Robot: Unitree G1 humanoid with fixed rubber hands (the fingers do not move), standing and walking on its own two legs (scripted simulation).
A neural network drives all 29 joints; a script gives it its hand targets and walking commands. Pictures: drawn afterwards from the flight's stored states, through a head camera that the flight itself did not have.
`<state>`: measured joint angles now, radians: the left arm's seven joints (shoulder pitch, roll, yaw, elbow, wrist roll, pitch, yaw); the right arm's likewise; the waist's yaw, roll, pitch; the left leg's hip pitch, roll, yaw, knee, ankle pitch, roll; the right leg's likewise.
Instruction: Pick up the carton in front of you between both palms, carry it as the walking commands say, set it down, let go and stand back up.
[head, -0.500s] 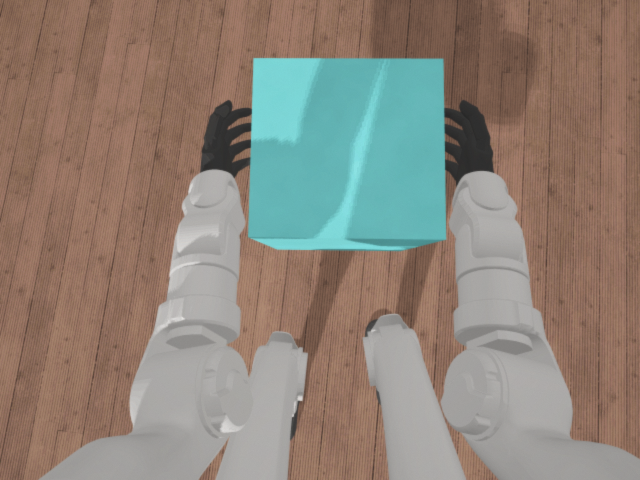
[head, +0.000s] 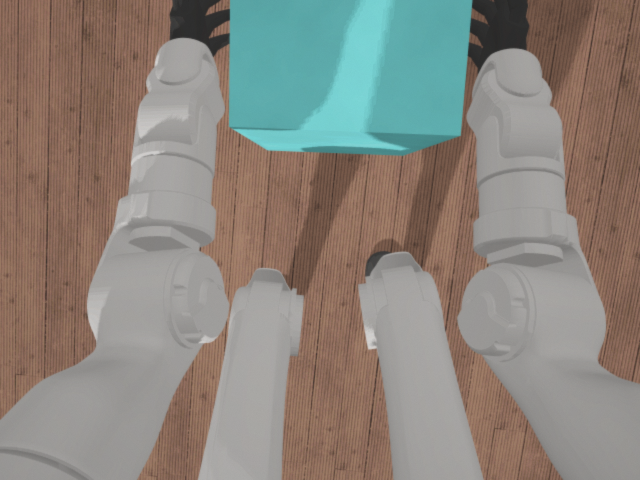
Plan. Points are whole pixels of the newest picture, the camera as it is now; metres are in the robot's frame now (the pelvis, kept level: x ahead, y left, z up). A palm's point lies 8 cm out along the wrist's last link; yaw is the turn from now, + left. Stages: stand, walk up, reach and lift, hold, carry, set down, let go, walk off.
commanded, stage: set down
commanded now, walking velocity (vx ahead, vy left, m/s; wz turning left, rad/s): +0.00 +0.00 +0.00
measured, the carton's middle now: (342, 59) +0.54 -0.07 -0.21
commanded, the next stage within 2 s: none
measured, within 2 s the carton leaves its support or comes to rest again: rests again in 0.74 s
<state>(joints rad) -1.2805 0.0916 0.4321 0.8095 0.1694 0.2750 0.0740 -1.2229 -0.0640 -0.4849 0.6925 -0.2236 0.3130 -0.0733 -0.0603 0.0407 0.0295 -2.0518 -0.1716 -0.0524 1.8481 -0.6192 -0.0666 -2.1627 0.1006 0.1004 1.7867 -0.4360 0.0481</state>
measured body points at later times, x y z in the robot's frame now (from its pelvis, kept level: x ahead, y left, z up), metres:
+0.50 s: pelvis +0.01 +0.01 -0.07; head +0.39 -0.01 +0.16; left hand +0.59 +0.07 -0.25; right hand +0.55 -0.23 -0.25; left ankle +0.08 +0.12 -0.44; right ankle +0.12 -0.12 -0.44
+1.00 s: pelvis -0.01 +0.01 -0.09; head +0.37 -0.02 +0.14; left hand +0.58 +0.08 -0.27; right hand +0.53 -0.23 -0.27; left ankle +0.08 +0.12 -0.44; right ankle +0.12 -0.12 -0.44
